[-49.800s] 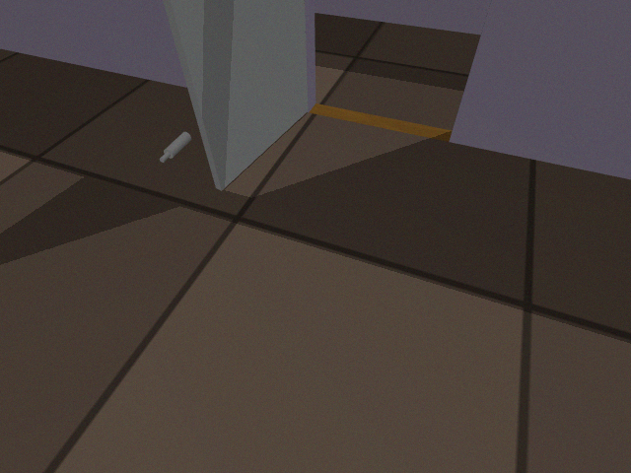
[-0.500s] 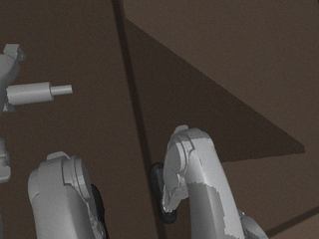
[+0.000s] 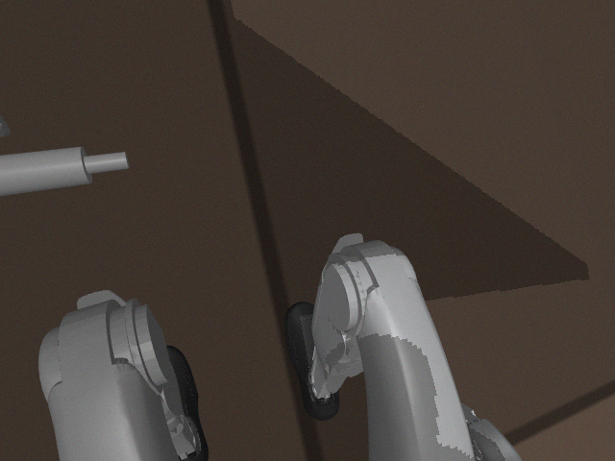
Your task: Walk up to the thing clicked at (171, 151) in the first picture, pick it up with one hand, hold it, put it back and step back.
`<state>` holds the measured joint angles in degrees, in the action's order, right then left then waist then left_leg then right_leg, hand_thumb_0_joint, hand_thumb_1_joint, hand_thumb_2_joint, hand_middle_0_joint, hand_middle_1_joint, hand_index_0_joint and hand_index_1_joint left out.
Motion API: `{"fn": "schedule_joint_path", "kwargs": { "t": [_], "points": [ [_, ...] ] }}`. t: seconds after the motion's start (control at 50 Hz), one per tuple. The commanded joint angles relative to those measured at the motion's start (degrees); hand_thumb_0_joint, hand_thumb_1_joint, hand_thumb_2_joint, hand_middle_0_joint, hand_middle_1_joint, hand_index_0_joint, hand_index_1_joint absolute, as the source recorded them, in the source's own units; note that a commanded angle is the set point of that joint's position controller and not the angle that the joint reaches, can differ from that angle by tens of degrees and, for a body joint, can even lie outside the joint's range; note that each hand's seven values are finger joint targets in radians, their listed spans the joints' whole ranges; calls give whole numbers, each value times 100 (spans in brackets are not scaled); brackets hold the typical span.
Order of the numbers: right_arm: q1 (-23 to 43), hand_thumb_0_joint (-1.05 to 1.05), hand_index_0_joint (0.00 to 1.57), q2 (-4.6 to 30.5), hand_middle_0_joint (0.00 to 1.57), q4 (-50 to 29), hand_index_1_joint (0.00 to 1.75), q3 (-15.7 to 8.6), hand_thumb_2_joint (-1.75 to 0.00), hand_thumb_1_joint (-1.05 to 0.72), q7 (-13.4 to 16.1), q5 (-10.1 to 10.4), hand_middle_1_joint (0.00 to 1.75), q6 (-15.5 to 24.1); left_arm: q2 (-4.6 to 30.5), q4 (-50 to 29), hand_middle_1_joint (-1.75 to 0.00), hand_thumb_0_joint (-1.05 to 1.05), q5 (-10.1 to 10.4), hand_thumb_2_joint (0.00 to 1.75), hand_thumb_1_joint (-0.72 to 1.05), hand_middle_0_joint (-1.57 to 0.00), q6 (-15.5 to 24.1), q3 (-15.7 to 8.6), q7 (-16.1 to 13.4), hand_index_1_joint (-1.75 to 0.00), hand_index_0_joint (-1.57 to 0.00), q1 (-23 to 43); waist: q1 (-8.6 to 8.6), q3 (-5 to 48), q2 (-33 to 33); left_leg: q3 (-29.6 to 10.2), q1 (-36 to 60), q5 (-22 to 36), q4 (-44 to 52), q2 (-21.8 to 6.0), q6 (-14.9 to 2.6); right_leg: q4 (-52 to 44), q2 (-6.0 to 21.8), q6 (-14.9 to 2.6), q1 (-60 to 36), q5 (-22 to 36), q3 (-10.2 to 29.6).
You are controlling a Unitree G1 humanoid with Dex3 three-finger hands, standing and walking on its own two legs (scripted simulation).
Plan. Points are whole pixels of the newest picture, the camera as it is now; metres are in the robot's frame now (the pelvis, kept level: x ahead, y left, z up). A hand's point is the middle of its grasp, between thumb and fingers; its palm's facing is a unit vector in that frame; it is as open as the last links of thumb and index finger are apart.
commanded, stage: rest palm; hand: left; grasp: from above
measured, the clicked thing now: (43, 170) +0.51 +0.29 -0.29
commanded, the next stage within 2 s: close in 1.40 s
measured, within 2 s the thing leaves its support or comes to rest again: neither
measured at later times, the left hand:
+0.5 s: hand (17, 170) +0.49 +0.30 -0.23, palm faces -0.45 -0.09 -0.89, open 14.1 cm
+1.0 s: hand (19, 183) +0.48 +0.30 -0.25, palm faces -0.47 -0.10 -0.88, open 13.9 cm
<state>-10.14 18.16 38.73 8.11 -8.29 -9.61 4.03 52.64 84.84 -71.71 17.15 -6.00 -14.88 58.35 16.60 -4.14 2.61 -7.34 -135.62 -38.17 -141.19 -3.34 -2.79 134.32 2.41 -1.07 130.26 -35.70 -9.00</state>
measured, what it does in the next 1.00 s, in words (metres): stands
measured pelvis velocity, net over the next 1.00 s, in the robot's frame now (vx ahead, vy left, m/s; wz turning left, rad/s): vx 0.01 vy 0.01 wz -0.08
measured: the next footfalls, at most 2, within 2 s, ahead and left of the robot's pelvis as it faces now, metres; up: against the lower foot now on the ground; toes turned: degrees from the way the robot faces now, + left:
none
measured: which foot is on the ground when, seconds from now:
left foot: down 0.00-1.00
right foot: down 0.00-1.00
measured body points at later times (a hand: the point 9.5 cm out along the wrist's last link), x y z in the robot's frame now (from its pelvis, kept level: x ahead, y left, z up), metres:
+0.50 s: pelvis +0.01 +0.00 -0.01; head +0.29 +0.09 +0.33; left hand +0.51 +0.30 -0.18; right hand +0.03 -0.26 -0.08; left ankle +0.08 +0.12 -0.28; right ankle +0.11 -0.11 -0.28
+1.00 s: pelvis +0.01 +0.01 -0.02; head +0.28 +0.13 +0.32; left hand +0.50 +0.31 -0.20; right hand +0.05 -0.25 -0.07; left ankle +0.08 +0.12 -0.28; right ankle +0.11 -0.11 -0.28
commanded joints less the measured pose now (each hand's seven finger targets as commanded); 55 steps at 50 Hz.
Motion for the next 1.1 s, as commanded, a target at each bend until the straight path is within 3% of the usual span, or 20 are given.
{"fn": "schedule_joint_path", "kwargs": {
  "t": [0.0, 0.02, 0.08, 0.16, 0.2, 0.26, 0.3, 0.42, 0.44, 0.46, 0.54, 0.6, 0.7, 0.72, 0.76, 0.78, 0.8, 0.84, 0.98, 1.08],
  "points": [
    [-1271, 0, 20, 1448, 20, 224, 30, -597, -90, -90, 51, -120, 30, 47, 1118, -1852, -104, 0, -119, 95, -53, -5, 581, 85, -505, -101, -8, 2253, 211, 4505, -2797, 192, 3651, 807, 1336, 160, 275, -1208, -401, -109, -1816, 795, -158],
    [-1189, 0, 20, 1439, 20, 182, 30, -623, -90, -90, 25, -110, 30, 26, 1171, -1702, -101, 0, -208, 98, -53, -5, 522, 63, -647, -100, -6, 2048, 87, 4590, -3013, 185, 3817, 969, 1366, 141, 295, -1102, -421, -138, -1720, 894, -172],
    [-1192, 0, 20, 1450, 20, 316, 30, -591, -90, -89, -57, -146, 30, -5, 572, -863, -98, 0, -394, 100, -53, -6, 342, 327, -991, -98, -5, 2201, 410, 4102, -2765, 53, 3672, 1232, 1393, 122, 274, -994, -426, -123, -1323, 1117, -357],
    [-1201, 0, 20, 1564, 20, 268, 30, -424, -89, -89, -73, -149, 30, 53, 808, 202, -95, 0, -656, 100, -53, -5, 50, 235, -1360, -96, -5, 2013, 434, 3450, -2392, -12, 3317, 1331, 1450, 167, 222, -939, -405, -106, -1119, 1227, -407],
    [-1129, 0, 20, 1604, 20, 236, 30, -374, -89, -88, -149, -202, 30, 144, 678, 691, -95, 0, -788, 99, -51, -5, -87, 313, -1478, -95, -5, 1963, 568, 3135, -2390, -89, 3261, 1265, 1453, 150, 257, -818, -362, -83, -946, 1212, -433],
    [-1100, 0, 20, 1643, 20, 75, 30, -326, -89, -88, -224, -223, 30, 265, 995, 402, -98, 0, -761, 96, -49, -5, -183, 101, -1646, -96, -6, 2262, 553, 3619, -2637, -95, 3558, 1366, 1398, 141, 252, -739, -373, -66, -1202, 1333, -412],
    [-1074, 0, 20, 1729, 20, -48, 30, -315, -89, -89, -256, -244, 30, 351, 1561, 223, -97, 0, -785, 98, -50, -5, -215, -330, -1754, -96, -6, 2376, 538, 3769, -2685, -37, 3438, 1240, 1352, 147, 225, -742, -356, -47, -1402, 1248, -369],
    [-1134, 0, 20, 1708, 20, -149, 30, -153, -90, -89, -282, -300, 30, 452, 1746, 588, -100, 0, -677, 96, -50, -5, -371, -528, -1781, -99, -6, 2143, 691, 3730, -2313, 245, 2803, 1090, 992, 181, 71, -933, -439, -9, -1981, 1302, -194],
    [-1074, 0, 20, 1721, 20, -174, 30, -164, -90, -90, -290, -298, 30, 478, 1644, 598, -101, 0, -618, 94, -49, -4, -378, -389, -1738, -99, -6, 2134, 651, 3710, -2362, 242, 2757, 1032, 986, 162, 78, -940, -467, -28, -1995, 1252, -168],
    [-1163, 0, 20, 1692, 20, -110, 30, -110, -90, -90, -278, -326, 30, 486, 1918, 581, -102, 0, -594, 95, -50, -5, -385, -573, -1728, -100, -6, 2077, 645, 3790, -2302, 243, 2738, 1063, 958, 170, 63, -989, -459, -3, -2138, 1297, -190],
    [-1174, 0, 20, 1790, 20, -142, 30, -106, -90, -90, -279, -337, 30, 494, 1881, 302, -103, 0, -397, 93, -49, -4, -348, -397, -1505, -100, -7, 1991, 665, 3843, -2390, 189, 2615, 1082, 906, 131, 54, -984, -482, 2, -2363, 1339, -179],
    [-1251, 0, 20, 1653, 20, -88, 30, 41, -90, -89, -264, -313, 30, 443, 2103, 240, -102, 0, -259, 94, -49, -5, -286, -550, -1413, -99, -7, 1725, 575, 3991, -2198, 124, 2621, 1333, 844, 117, 57, -980, -481, 33, -2612, 1552, -258],
    [-1221, 0, 20, 1744, 20, -80, 30, 96, -90, -90, -281, -364, 30, 436, 1988, 223, -102, 0, -246, 93, -48, -5, -109, -356, -1297, -99, -7, 1633, 690, 3664, -2276, 60, 2816, 1415, 758, 78, 107, -947, -523, 3, -2378, 1547, -330],
    [-1237, 0, 20, 1764, 20, -78, 30, 96, -90, -89, -280, -352, 30, 418, 2179, 62, -101, 0, -274, 95, -49, -5, -64, -459, -1344, -99, -7, 1592, 589, 3794, -2483, 43, 2961, 1539, 838, 66, 143, -943, -533, -12, -2495, 1599, -351],
    [-1170, 0, 20, 1803, 20, -127, 30, 138, -90, -89, -294, -381, 30, 416, 2053, 182, -100, 0, -345, 95, -49, -6, 8, -380, -1412, -98, -7, 1609, 677, 3519, -2495, -18, 2988, 1492, 851, 53, 189, -898, -540, -52, -2219, 1501, -443],
    [-1095, 0, 20, 1811, 20, -127, 30, 124, -90, -90, -290, -374, 30, 405, 2127, 103, -100, 0, -390, 96, -49, -6, 45, -419, -1480, -99, -7, 1519, 556, 3642, -2695, -46, 3134, 1556, 930, 43, 230, -863, -566, -74, -2199, 1497, -472],
    [-1114, 0, 20, 1767, 20, -180, 30, 186, -90, -89, -324, -425, 30, 418, 1942, 321, -99, 0, -464, 96, -49, -6, 61, -286, -1503, -98, -7, 1541, 750, 3412, -2661, -102, 3169, 1534, 906, 14, 242, -791, -561, -58, -2066, 1475, -505],
    [-1005, 0, 20, 1906, 20, -172, 30, 77, -90, -90, -320, -411, 30, 438, 2050, 79, -100, 0, -547, 98, -49, -6, 112, -288, -1629, -99, -7, 1722, 667, 3578, -2963, -147, 3371, 1561, 977, -1, 272, -760, -568, -67, -1922, 1479, -545],
    [-776, 0, 20, 1967, 20, -206, 30, 180, -90, -89, -443, -505, 30, 682, 1637, 747, -99, 0, -710, 100, -50, -7, -18, -47, -1992, -99, -7, 1791, 922, 2755, -2721, -280, 3011, 895, 1089, -16, 279, -687, -552, -13, -1445, 1123, -647],
    [-762, 0, 20, 1984, 20, -189, 30, 228, -90, -89, -519, -515, 30, 843, 1604, 822, -100, 0, -650, 97, -50, -6, -161, -40, -2073, -99, -6, 1927, 964, 2868, -2607, -309, 3010, 834, 1066, -7, 257, -708, -533, 15, -1500, 1134, -656]
  ]
}}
